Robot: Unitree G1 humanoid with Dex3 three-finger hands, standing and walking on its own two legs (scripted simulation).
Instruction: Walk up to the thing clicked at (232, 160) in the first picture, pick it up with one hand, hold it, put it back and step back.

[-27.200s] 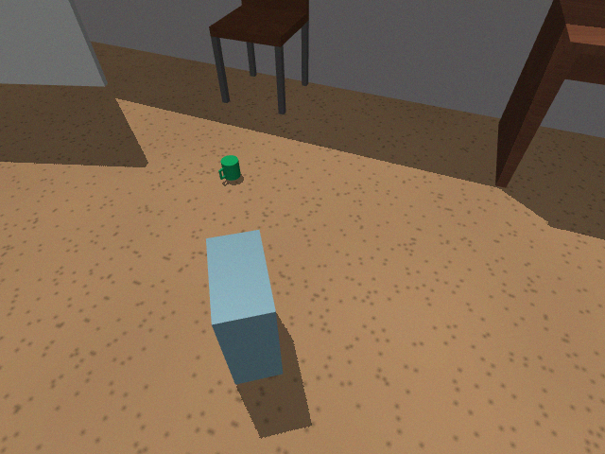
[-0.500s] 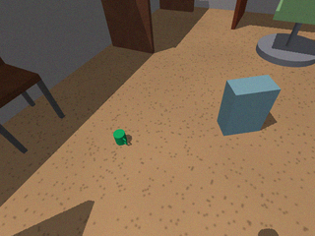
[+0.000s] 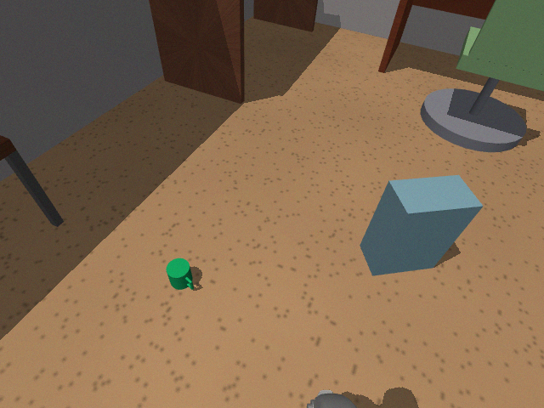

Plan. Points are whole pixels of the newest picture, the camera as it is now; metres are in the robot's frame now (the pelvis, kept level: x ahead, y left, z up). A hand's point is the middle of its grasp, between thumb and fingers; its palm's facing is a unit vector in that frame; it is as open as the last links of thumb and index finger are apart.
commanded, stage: walk up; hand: left
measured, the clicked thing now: (182, 276) +0.75 +0.30 -0.73
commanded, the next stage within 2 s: none
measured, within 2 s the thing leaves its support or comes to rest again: neither
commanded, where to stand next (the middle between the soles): +0.39 -0.01 m, yaw +1 degrees
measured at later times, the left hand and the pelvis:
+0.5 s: hand (118, 370) +0.24 +0.26 -0.14, palm faces -0.02 -0.93 -0.37, open 7.4 cm; pelvis +0.18 -0.02 -0.01, yaw +1 degrees
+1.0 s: hand (139, 290) +0.40 +0.26 -0.16, palm faces -0.05 -0.92 -0.40, open 7.4 cm; pelvis +0.31 -0.01 -0.03, yaw +0 degrees
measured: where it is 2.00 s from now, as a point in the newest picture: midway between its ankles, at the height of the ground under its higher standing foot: (262, 375)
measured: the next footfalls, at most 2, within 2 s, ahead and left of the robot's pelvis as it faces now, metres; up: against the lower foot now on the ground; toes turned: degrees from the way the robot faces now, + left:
right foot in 0.20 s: +0.23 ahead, -0.15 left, +0.00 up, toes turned -4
left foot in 0.56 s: +0.40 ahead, +0.12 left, +0.00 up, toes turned +4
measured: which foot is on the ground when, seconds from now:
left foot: down 0.00-0.22, up 0.24-0.54, down 0.56-1.00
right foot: up 0.00-0.18, down 0.20-0.58, up 0.60-0.94, down 0.96-1.00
